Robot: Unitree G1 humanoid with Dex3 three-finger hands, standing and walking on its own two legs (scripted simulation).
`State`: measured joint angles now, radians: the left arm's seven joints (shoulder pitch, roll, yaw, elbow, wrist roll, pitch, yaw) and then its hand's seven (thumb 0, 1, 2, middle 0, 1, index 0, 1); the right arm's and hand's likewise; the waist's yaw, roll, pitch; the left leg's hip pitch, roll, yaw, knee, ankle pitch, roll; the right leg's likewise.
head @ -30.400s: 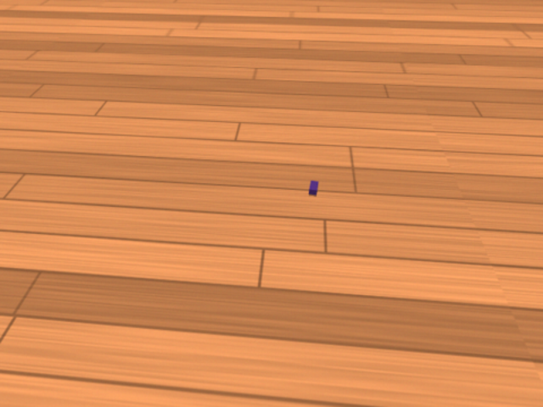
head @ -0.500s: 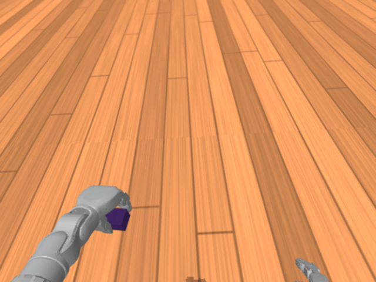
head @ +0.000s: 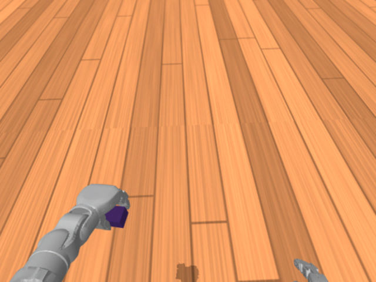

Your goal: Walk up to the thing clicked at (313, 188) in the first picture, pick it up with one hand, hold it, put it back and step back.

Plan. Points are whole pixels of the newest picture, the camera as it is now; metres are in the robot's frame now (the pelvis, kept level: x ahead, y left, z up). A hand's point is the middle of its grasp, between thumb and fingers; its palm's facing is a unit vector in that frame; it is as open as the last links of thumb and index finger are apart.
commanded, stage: crouch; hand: left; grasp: from above
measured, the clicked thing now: (111, 215) +0.31 +0.21 -0.10
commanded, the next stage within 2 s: lower in 1.82 s
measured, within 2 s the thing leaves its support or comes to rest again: neither
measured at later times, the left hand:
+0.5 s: hand (130, 221) +0.37 +0.21 -0.30, palm faces -0.41 +0.10 -0.91, open 7.0 cm
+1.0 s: hand (140, 230) +0.41 +0.22 -0.49, palm faces -0.44 +0.05 -0.89, open 6.9 cm
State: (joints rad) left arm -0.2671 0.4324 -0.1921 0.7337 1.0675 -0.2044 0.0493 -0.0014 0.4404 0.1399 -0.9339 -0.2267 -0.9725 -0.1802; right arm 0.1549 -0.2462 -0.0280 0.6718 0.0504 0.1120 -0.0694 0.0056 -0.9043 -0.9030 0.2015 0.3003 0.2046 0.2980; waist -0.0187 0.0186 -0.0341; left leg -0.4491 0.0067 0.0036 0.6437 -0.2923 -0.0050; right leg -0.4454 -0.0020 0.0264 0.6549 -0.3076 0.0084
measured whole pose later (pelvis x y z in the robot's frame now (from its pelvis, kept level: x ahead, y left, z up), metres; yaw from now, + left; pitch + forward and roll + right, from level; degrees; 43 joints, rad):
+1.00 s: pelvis -0.06 +0.01 -0.33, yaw -3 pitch +39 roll -6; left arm -0.91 0.58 -0.01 1.32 1.28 -0.19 0.37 0.00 0.43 0.06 -1.03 -0.11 -1.06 -0.07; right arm 0.15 -0.24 -0.02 0.71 -0.10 -0.04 0.07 0.00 -0.92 -0.90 0.20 0.30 0.21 0.30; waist -0.21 0.02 -0.15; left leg -2.09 0.00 -0.08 2.08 -0.67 0.00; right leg -2.03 0.02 -0.04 2.04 -0.69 0.02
